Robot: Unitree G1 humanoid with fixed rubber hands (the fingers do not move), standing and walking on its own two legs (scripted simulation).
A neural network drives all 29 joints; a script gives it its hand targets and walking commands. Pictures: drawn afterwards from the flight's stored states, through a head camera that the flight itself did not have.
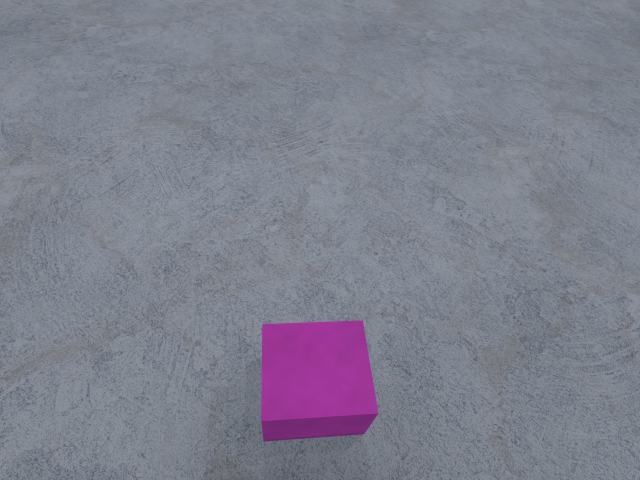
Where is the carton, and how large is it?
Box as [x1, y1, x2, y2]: [261, 320, 377, 440]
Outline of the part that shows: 362,320 262,324 261,422 264,440 360,434 366,430 377,414 377,408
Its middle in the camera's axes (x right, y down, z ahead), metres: -0.02 +0.41 +1.13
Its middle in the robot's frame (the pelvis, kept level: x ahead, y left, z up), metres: +0.47 -0.05 -0.67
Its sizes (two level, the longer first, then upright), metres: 0.294 0.260 0.216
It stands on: the floor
